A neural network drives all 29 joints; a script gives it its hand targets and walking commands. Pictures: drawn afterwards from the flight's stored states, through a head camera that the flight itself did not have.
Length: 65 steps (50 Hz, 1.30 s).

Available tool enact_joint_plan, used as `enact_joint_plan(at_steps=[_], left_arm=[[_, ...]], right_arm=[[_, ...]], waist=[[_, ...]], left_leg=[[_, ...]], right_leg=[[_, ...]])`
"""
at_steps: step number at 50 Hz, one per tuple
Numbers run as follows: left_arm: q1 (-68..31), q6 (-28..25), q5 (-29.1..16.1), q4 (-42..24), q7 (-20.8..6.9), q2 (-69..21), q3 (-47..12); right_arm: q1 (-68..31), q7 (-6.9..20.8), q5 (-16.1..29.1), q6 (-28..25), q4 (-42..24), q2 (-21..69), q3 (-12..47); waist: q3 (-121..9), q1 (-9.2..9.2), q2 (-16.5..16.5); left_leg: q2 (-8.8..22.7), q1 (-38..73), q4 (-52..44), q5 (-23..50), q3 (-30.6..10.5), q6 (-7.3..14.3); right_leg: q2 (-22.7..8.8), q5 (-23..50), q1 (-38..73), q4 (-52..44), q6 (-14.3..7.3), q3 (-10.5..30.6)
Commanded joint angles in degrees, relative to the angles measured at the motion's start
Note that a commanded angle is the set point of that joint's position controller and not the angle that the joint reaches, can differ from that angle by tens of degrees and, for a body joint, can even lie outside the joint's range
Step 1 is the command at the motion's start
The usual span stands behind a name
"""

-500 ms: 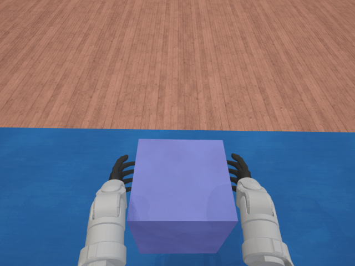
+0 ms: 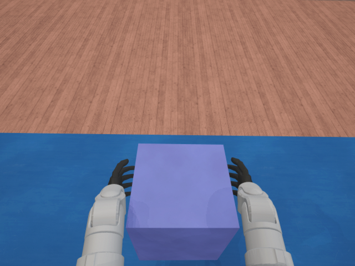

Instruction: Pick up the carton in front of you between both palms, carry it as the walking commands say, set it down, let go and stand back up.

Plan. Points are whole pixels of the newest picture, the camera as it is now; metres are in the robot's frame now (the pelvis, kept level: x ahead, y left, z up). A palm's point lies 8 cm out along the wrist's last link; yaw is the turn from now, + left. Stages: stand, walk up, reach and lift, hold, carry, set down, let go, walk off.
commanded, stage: reach and lift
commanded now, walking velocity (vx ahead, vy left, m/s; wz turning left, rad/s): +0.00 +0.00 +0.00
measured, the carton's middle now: (179, 204) +0.29 +0.00 -0.04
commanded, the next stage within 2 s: hold in 0.18 s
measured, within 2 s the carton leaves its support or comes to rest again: neither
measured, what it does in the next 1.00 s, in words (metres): stands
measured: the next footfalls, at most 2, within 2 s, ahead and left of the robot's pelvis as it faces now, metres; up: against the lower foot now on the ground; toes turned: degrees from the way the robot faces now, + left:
none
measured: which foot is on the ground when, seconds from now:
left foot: down 0.00-1.00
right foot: down 0.00-1.00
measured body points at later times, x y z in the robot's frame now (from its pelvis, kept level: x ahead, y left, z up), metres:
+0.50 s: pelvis -0.01 +0.00 +0.00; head -0.05 +0.00 +0.45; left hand +0.29 +0.15 +0.04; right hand +0.29 -0.15 +0.04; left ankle +0.01 +0.13 -0.75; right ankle +0.00 -0.13 -0.75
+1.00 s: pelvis -0.01 +0.00 +0.00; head -0.05 +0.00 +0.45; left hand +0.29 +0.15 +0.04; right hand +0.29 -0.15 +0.04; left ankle +0.01 +0.13 -0.75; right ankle +0.00 -0.13 -0.75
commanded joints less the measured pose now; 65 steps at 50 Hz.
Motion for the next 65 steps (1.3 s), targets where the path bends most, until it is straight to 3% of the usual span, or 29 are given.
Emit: enact_joint_plan(at_steps=[1, 9, 14, 20, 33, 65], left_arm=[[-25.21, -1.65, -13.58, -3.33, -12.78, -53.07, -30.10], [-25.24, -0.58, -14.17, -5.33, -12.72, -52.19, -30.97], [-24.00, 1.56, -16.54, -10.65, -12.21, -51.85, -34.78], [-24.19, 3.82, -14.03, -7.66, -12.02, -49.21, -30.70], [-30.84, 3.22, -14.25, -5.22, -12.61, -51.77, -30.71], [-25.15, 3.65, -15.05, -9.38, -12.00, -50.34, -31.86]], right_arm=[[-24.06, 12.89, 13.36, -1.18, -2.37, 53.20, 30.18], [-23.83, 12.51, 14.00, -0.04, -4.27, 52.95, 31.04], [-22.50, 11.95, 16.14, 2.21, -9.47, 52.50, 34.52], [-22.95, 11.99, 14.00, 4.35, -6.82, 49.41, 30.79], [-29.78, 12.81, 13.97, 3.61, -4.37, 51.47, 30.56], [-23.92, 12.08, 14.75, 4.21, -8.58, 50.51, 31.91]], waist=[[-15.21, 0.01, 0.28], [-14.25, -0.03, 0.11], [-16.36, -0.36, 0.15], [-8.19, -0.10, 0.12], [-10.99, -0.23, 0.26], [-12.15, -0.13, 0.13]], left_leg=[[-4.43, 6.62, -1.75, 14.38, -0.77, -0.03], [-4.49, 6.55, -2.12, 13.07, -0.66, 0.06], [-4.55, 8.64, -2.67, 16.35, -0.98, -0.20], [-4.14, 5.56, -3.99, 6.09, -0.44, 0.27], [-3.92, 5.48, -2.97, 2.65, -0.20, 0.20], [-4.31, 7.21, -3.19, 10.53, -0.57, 0.06]], right_leg=[[4.52, 14.38, 2.25, -2.60, 0.12, 0.37], [4.34, 13.72, 2.73, -3.00, 0.29, 0.50], [4.33, 17.64, 5.09, -3.66, 0.52, 0.71], [4.01, 6.65, 1.54, -4.90, 0.01, 0.24], [3.77, 2.97, 0.54, -3.87, -0.32, -0.16], [4.16, 11.27, 3.27, -4.06, 0.25, 0.24]])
